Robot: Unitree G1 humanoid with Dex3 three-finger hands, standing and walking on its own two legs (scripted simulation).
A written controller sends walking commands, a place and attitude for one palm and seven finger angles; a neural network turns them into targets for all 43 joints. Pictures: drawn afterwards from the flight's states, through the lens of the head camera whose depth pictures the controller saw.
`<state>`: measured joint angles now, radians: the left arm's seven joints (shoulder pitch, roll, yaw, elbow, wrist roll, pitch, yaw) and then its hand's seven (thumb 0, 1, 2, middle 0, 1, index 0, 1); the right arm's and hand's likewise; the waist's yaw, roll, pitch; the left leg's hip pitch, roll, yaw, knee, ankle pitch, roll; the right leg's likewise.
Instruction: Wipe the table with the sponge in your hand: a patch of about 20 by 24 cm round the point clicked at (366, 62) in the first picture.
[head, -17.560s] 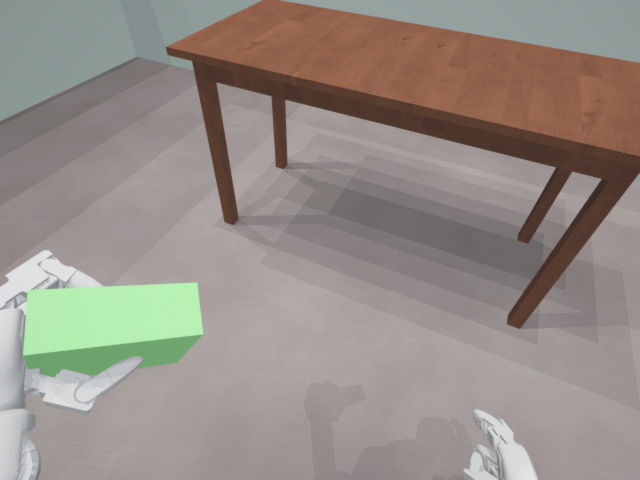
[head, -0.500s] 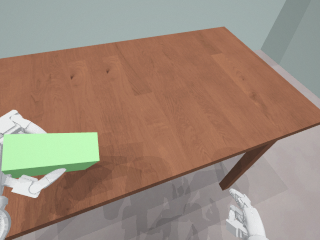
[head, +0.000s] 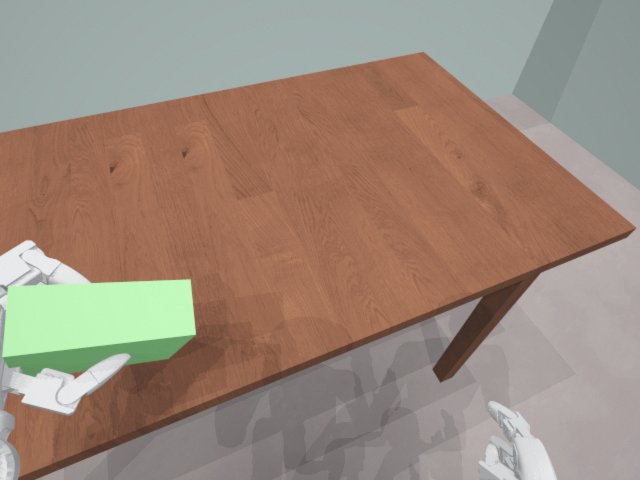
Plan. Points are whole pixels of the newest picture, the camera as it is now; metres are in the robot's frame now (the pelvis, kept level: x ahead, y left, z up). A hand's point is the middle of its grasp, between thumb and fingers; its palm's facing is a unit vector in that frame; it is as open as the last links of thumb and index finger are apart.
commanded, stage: come to a stop and stand still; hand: left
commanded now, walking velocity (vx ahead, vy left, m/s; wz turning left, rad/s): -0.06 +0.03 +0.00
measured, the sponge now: (131, 327) +0.23 +0.20 +0.13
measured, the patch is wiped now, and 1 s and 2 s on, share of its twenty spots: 0.00 0.00 0.00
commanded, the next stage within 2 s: look again from close up in 0.74 s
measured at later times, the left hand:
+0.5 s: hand out of the picture +0.22 +0.31 +0.16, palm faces +0.38 -0.85 -0.37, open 9.4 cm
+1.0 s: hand out of the picture +0.25 +0.34 +0.23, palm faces +0.52 -0.74 -0.43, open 9.4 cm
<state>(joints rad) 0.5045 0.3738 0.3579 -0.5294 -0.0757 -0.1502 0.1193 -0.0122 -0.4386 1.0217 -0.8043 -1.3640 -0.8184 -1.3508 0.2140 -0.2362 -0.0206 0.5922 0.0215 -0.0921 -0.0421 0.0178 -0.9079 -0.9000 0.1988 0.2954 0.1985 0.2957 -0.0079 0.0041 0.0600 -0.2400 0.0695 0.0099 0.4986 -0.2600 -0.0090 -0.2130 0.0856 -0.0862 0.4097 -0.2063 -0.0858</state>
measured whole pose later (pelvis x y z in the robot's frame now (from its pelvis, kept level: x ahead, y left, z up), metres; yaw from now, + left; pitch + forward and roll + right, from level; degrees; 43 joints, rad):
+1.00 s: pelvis +0.00 +0.05 +0.00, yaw +1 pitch +2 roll +0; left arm 0.19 0.54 0.52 -0.38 -0.06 -0.27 0.10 -0.01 -0.44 1.03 -0.80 -1.37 -0.82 -1.35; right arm 0.22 -0.20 0.05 0.58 -0.01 -0.14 0.01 0.02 -0.91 -0.90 0.20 0.30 0.20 0.30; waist 0.03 -0.04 0.04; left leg -0.28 -0.03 0.03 0.51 -0.26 0.03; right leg -0.29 0.00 -0.04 0.50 -0.25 -0.02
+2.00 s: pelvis -0.01 +0.08 +0.00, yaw +1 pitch -1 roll -1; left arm 0.40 0.36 0.35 -0.46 -0.03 -0.23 0.10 -0.01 -0.44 1.03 -0.80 -1.37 -0.81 -1.36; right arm 0.19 -0.19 0.02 0.57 0.00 -0.16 -0.02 0.02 -0.91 -0.90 0.20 0.30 0.20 0.30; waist 0.03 -0.05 0.08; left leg -0.21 -0.05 0.05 0.46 -0.23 0.08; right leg -0.20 -0.02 -0.02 0.41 -0.19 0.03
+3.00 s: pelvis +0.00 +0.07 +0.00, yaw +1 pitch +3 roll +0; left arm 0.38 0.46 0.43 -0.48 -0.08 -0.31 0.08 -0.01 -0.43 1.03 -0.79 -1.39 -0.80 -1.38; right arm 0.23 -0.22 0.04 0.56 0.00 -0.16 0.04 0.02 -0.90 -0.90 0.20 0.30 0.20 0.30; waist 0.00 -0.05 0.03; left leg -0.29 -0.05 0.05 0.49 -0.26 0.06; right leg -0.29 -0.01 0.00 0.50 -0.24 0.01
